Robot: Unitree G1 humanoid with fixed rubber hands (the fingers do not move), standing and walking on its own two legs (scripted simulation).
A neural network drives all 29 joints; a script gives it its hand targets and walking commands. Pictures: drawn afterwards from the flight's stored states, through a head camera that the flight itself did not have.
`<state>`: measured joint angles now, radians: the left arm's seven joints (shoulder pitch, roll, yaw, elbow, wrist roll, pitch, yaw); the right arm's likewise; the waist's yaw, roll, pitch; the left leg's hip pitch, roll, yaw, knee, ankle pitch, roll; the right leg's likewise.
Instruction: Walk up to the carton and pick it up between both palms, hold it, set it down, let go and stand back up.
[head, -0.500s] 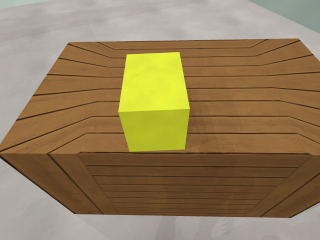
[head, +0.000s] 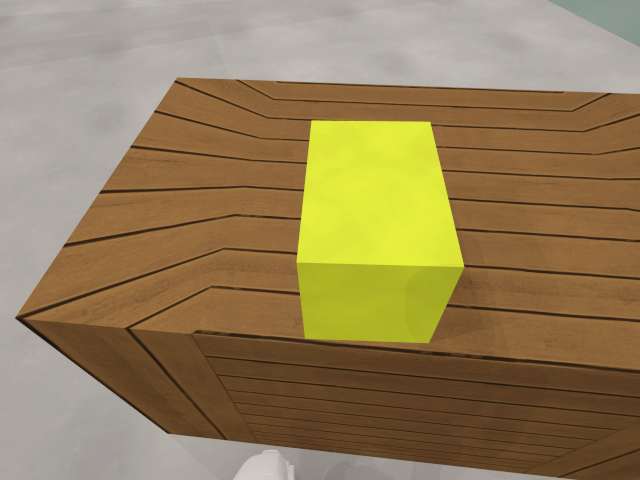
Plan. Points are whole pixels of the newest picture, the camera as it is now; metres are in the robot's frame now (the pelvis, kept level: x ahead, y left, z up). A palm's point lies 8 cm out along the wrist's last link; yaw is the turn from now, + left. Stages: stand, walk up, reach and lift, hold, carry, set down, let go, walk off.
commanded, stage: walk up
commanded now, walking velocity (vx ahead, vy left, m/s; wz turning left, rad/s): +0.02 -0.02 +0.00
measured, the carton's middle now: (368, 228) +0.44 -0.02 +0.04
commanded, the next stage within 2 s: none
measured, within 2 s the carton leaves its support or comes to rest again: neither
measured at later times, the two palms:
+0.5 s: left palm (158, 478) +0.13 +0.26 -0.14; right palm out of the picture +0.03 -0.25 -0.10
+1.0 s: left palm out of the picture -0.05 +0.11 -0.11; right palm out of the picture -0.07 -0.36 -0.14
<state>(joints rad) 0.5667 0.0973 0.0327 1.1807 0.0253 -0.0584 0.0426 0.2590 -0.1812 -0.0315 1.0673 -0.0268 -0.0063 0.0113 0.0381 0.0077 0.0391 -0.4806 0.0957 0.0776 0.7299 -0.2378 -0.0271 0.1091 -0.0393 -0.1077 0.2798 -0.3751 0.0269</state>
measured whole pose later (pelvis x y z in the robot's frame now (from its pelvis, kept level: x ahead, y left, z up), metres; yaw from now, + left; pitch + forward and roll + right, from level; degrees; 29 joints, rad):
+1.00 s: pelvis -0.05 -0.11 +0.02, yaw +0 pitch +0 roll +1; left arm 0.38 0.12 0.00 0.98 0.01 -0.03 0.01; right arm 0.34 -0.23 -0.07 1.07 -0.02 0.08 0.00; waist 0.00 0.07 -0.04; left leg -0.29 -0.01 -0.01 0.75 -0.32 -0.04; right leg -0.18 0.00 -0.06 0.35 -0.18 -0.04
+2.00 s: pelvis -0.01 +0.02 +0.01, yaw -2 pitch -1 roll +0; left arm 0.27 0.12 -0.03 1.18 0.00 -0.01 0.04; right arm 0.35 -0.10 0.02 1.14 -0.01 -0.02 -0.03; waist -0.02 0.01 0.02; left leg -0.13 -0.05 0.12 0.33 -0.21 0.08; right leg -0.11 -0.02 -0.04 0.36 -0.25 0.01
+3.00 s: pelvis -0.05 -0.01 -0.01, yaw -1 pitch +2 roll +1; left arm 0.11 0.24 -0.04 1.00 -0.11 0.42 0.04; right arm 0.12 -0.12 -0.09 1.05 -0.06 0.25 0.02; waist -0.03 -0.05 0.06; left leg -0.42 0.00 0.11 0.67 -0.30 0.03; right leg -0.39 -0.01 -0.08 0.70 -0.34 -0.04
